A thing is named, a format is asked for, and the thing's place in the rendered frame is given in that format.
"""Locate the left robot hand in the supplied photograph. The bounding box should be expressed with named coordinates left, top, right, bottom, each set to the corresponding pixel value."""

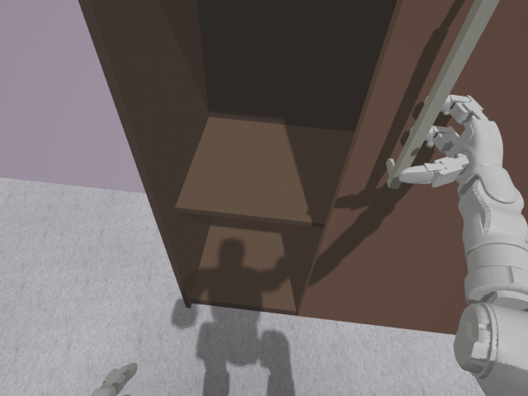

left=91, top=363, right=138, bottom=396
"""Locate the handle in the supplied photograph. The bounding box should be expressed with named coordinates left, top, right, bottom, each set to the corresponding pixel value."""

left=386, top=0, right=500, bottom=189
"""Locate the robot right forearm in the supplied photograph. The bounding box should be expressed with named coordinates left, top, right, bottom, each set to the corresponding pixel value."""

left=457, top=165, right=528, bottom=312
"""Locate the wardrobe door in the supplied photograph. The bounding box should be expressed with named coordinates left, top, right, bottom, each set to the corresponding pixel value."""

left=298, top=0, right=528, bottom=335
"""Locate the right robot upper arm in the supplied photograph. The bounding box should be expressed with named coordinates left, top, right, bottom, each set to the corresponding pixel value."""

left=454, top=302, right=528, bottom=396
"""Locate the right robot hand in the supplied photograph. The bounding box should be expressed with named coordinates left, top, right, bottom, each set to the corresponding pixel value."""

left=398, top=95, right=503, bottom=187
